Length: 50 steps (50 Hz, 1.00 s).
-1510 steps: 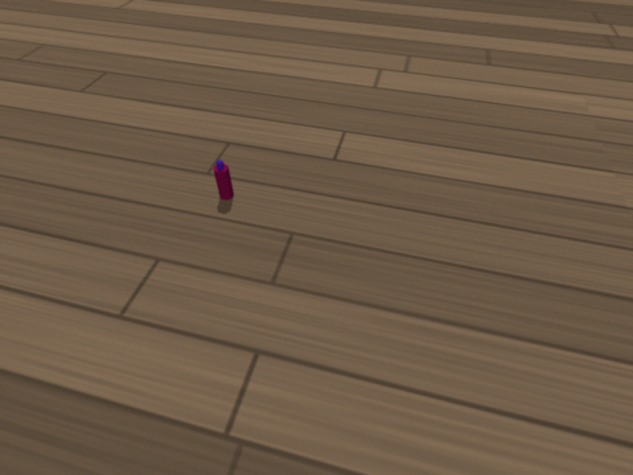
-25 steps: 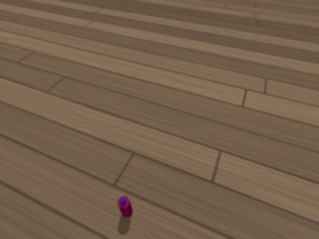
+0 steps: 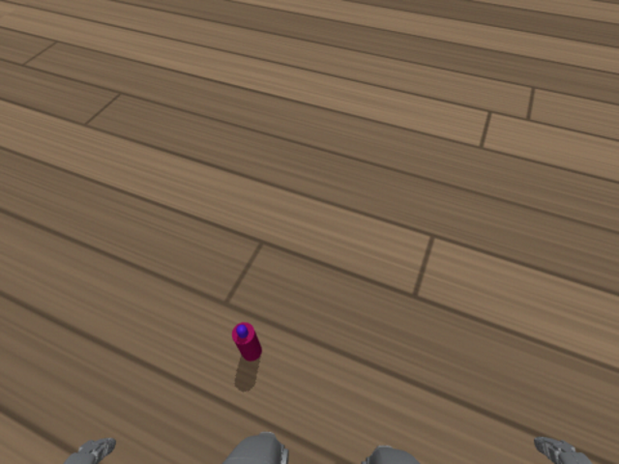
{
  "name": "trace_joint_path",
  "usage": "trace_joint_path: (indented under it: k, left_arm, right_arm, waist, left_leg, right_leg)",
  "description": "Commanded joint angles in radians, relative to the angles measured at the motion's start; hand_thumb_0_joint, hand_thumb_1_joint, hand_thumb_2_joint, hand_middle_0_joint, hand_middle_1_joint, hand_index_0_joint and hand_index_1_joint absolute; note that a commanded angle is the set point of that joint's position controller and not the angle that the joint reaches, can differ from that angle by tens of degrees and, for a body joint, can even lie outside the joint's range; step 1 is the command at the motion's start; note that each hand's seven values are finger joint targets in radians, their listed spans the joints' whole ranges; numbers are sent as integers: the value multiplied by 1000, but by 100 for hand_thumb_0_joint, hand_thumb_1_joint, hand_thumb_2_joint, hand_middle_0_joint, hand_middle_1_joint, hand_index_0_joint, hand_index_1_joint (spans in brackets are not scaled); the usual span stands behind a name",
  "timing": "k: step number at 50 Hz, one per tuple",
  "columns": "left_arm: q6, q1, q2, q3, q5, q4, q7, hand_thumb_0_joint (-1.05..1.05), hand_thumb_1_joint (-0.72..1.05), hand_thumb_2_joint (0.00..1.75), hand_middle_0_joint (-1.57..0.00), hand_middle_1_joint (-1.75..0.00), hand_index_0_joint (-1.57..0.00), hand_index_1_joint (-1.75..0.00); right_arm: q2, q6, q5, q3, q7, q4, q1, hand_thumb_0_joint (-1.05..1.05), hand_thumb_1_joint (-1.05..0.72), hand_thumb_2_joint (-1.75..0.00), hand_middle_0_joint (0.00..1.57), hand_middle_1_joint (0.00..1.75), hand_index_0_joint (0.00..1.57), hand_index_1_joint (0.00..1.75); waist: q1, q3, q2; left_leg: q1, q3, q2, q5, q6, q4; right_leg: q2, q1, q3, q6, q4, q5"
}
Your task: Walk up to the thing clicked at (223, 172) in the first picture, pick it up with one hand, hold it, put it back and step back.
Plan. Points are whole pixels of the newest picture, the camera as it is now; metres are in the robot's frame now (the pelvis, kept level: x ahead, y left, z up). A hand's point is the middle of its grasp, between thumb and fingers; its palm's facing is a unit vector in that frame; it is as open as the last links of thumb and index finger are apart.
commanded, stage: step back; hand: left
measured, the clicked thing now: (246, 340) +0.49 +0.23 -0.65
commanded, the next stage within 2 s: none
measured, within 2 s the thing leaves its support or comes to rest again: neither
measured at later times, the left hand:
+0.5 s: hand out of the picture +0.02 +0.30 -0.15, palm faces -0.05 -0.92 -0.38, open 7.4 cm
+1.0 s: hand out of the picture -0.09 +0.32 -0.14, palm faces -0.02 -0.92 -0.39, open 7.4 cm
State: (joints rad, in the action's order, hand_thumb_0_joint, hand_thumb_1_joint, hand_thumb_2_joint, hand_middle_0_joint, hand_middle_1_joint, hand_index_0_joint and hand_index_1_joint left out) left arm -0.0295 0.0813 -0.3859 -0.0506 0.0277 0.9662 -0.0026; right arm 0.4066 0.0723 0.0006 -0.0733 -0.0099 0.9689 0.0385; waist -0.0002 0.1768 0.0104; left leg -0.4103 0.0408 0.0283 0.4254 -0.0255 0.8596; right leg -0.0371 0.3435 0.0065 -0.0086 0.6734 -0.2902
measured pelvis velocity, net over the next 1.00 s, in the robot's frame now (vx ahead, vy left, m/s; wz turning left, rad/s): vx -0.23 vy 0.06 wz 0.00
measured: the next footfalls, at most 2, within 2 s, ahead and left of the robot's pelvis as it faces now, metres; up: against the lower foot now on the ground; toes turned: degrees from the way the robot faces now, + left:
left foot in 0.20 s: -0.04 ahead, +0.13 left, +0.00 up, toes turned +1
right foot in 0.58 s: -0.08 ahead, -0.08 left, +0.00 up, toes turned +1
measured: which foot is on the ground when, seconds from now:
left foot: up 0.00-0.18, down 0.20-0.60, up 0.62-0.88, down 0.90-1.00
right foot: down 0.00-0.22, up 0.24-0.56, down 0.58-0.92, up 0.94-1.00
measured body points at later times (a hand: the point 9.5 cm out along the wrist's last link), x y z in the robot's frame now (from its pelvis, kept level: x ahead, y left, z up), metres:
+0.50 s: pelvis -0.09 +0.04 +0.01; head -0.02 +0.05 +0.45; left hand +0.02 +0.35 -0.12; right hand -0.01 -0.27 -0.11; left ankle -0.08 +0.13 -0.72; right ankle -0.11 -0.09 -0.68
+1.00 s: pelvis -0.23 +0.06 +0.00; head -0.17 +0.07 +0.45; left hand -0.09 +0.37 -0.12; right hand -0.14 -0.26 -0.11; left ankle -0.22 +0.16 -0.72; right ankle -0.17 -0.08 -0.68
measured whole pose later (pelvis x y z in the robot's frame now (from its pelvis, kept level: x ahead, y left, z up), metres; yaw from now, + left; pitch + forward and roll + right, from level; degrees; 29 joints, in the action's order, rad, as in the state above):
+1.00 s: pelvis -0.23 +0.06 +0.00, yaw +0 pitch -3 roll +0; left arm -0.07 0.11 -0.40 -0.07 0.03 0.79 -0.02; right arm 0.36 0.03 0.03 -0.05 0.00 0.88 0.16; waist 0.00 0.18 -0.04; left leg -0.26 0.02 0.03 0.35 -0.03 0.66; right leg 0.08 0.48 -0.13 -0.01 0.97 -0.49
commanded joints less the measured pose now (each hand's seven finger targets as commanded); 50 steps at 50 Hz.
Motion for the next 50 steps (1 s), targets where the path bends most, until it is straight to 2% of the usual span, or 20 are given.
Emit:
trace_joint_path:
  k: [1, 6, 8, 9, 10, 11, 12, 15, 22, 28, 29, 30, 31, 35, 41, 44, 45, 46, 47, 50]
  left_arm:
    - [21, -138, -273, -73, 17, -143, -29, 0, 90, 90, -20, -30, -20, -30]
    - [8, -25, -245, -74, 17, -162, -37, 0, 90, 90, -20, -30, -20, -30]
    - [-7, -36, -260, -74, -4, -172, -28, 0, 90, 90, -20, -30, -20, -30]
    - [-15, -13, -243, -67, -13, -174, -25, 0, 90, 90, -20, -30, -20, -30]
    - [-19, 12, -186, -53, -20, -191, -22, 0, 90, 90, -20, -30, -20, -30]
    - [-16, -55, -180, -56, -20, -209, -33, 0, 90, 90, -20, -30, -20, -30]
    - [-15, -106, -195, -65, -3, -202, -45, 0, 90, 90, -20, -30, -20, -30]
    - [-14, -5, -174, -61, -31, -167, -44, 0, 90, 90, -20, -30, -20, -30]
    - [3, 6, -163, -63, -12, -203, -32, 0, 90, 90, -20, -30, -20, -30]
    - [26, 142, -155, -73, 7, -152, -24, 0, 90, 90, -20, -30, -20, -30]
    - [35, 131, -215, -89, 17, -163, -24, 0, 90, 90, -20, -30, -20, -30]
    - [27, 86, -293, -105, 0, -173, -19, 0, 90, 90, -20, -30, -20, -30]
    - [33, 64, -316, -107, 7, -206, -19, 0, 90, 90, -20, -30, -20, -30]
    - [25, -2, -219, -90, 0, -244, -30, 0, 90, 90, -20, -30, -20, -30]
    - [6, 70, -215, -84, 12, -270, -31, 0, 90, 90, -20, -30, -20, -30]
    - [-14, 43, -223, -77, -5, -285, -21, 0, 90, 90, -20, -30, -20, -30]
    - [-19, 72, -191, -65, -8, -288, -17, 0, 90, 90, -20, -30, -20, -30]
    - [-15, 51, -155, -56, -10, -304, -18, 0, 90, 90, -20, -30, -20, -30]
    - [-14, -47, -199, -84, 2, -305, -36, 0, 90, 90, -20, -30, -20, -30]
    - [-19, 64, -183, -87, -18, -245, -32, 0, 90, 90, -20, -30, -20, -30]
  right_arm:
    - [178, -10, -18, -44, 3, -69, 134, 0, -90, -90, 20, 30, 20, 30]
    - [162, -30, 9, -24, 13, -81, 148, 0, -90, -90, 20, 30, 20, 30]
    - [152, -41, 28, -29, 18, -61, 200, 0, -90, -90, 20, 30, 20, 30]
    - [172, -50, 39, -37, 20, -58, 201, 0, -90, -90, 20, 30, 20, 30]
    - [253, -55, 62, -58, 20, -79, 178, 0, -90, -90, 20, 30, 20, 30]
    - [358, -57, 51, -73, 13, -100, 135, 0, -90, -90, 20, 30, 20, 30]
    - [354, -63, 47, -77, 16, -106, 152, 0, -90, -90, 20, 30, 20, 30]
    - [228, -68, 42, -41, 41, -121, 56, 0, -90, -90, 20, 30, 20, 30]
    - [198, -61, 24, -47, 52, -144, 163, 0, -90, -90, 20, 30, 20, 30]
    - [206, -44, 4, -39, 38, -174, 74, 0, -90, -90, 20, 30, 20, 30]
    - [175, -46, -4, -27, 34, -181, 82, 0, -90, -90, 20, 30, 20, 30]
    - [140, -43, -9, -21, 38, -189, 53, 0, -90, -90, 20, 30, 20, 30]
    - [159, -33, -3, -30, 47, -178, 42, 0, -90, -90, 20, 30, 20, 30]
    - [171, -39, -7, -22, 45, -145, 132, 0, -90, -90, 20, 30, 20, 30]
    - [149, -52, 9, -15, 42, -170, 139, 0, -90, -90, 20, 30, 20, 30]
    - [145, -63, 24, -33, 36, -135, 215, 0, -90, -90, 20, 30, 20, 30]
    - [187, -68, 40, -47, 35, -146, 196, 0, -90, -90, 20, 30, 20, 30]
    - [302, -69, 49, -70, 27, -166, 162, 0, -90, -90, 20, 30, 20, 30]
    - [354, -70, 39, -82, 24, -178, 153, 0, -90, -90, 20, 30, 20, 30]
    - [231, -82, 42, -46, 41, -189, 28, 0, -90, -90, 20, 30, 20, 30]
  waist:
    - [41, -196, -165]
    - [-24, -266, -191]
    - [11, -263, -196]
    - [14, -237, -116]
    - [-4, -226, 90]
    - [28, -192, 255]
    - [73, -185, 232]
    - [-18, -183, 143]
    - [50, -217, 112]
    - [-21, -258, 78]
    - [-6, -264, -41]
    - [-22, -214, -228]
    - [-42, -170, -267]
    - [-1, -175, -124]
    - [-41, -232, -202]
    - [11, -255, -157]
    - [-1, -248, -70]
    - [12, -215, 203]
    - [75, -174, 225]
    - [-39, -156, 82]
  left_leg:
    - [47, 95, 44, 74, 0, 382]
    - [5, 21, -14, 88, 20, -106]
    - [127, -37, -6, -80, 7, -371]
    - [204, -9, -27, -244, 1, -468]
    - [271, 272, -224, -408, -52, -514]
    - [237, 419, -353, -628, -153, -511]
    - [156, 481, -395, -633, -209, -533]
    - [312, 185, -231, -857, -87, -393]
    - [460, 191, -274, -832, -200, -331]
    - [230, 142, -232, -519, -120, -236]
    - [83, 107, -161, -366, -65, -176]
    - [8, 12, 17, -83, 1, 10]
    - [16, 46, 55, 218, 22, 221]
    - [-12, 110, 89, 107, 36, 363]
    - [13, 4, 15, 91, 43, -102]
    - [200, -52, 6, -215, 21, -462]
    - [280, 104, -97, -241, -16, -480]
    - [294, 421, -342, -342, -130, -542]
    - [90, 508, -464, -402, -259, -574]
    - [166, 246, -306, -607, -188, -457]
  right_leg:
    - [-267, 40, -254, -251, -303, 280]
    - [-241, -249, -227, -195, -163, 384]
    - [-217, -208, -194, -166, -81, 428]
    - [-167, -112, -149, -115, -23, 355]
    - [-32, 53, -60, -43, 120, 117]
    - [127, 179, -67, -5, 236, -326]
    - [141, 137, -187, -2, 398, -379]
    - [147, 241, -220, -19, 519, -204]
    - [97, 180, -124, 26, 265, -211]
    - [53, -169, -56, -24, -262, 147]
    - [-42, -259, -223, -63, -235, 290]
    - [-219, -167, -432, -220, -283, 392]
    - [-345, -53, -571, -320, -319, 441]
    - [-192, -90, -286, -225, -228, 517]
    - [-166, -273, -247, -196, -148, 515]
    - [-118, -182, -213, -125, -51, 392]
    - [-60, -28, -197, -72, -2, 224]
    - [120, 186, -99, -16, 180, -151]
    - [138, 116, -163, 3, 385, -379]
    - [152, 180, -237, -12, 632, -227]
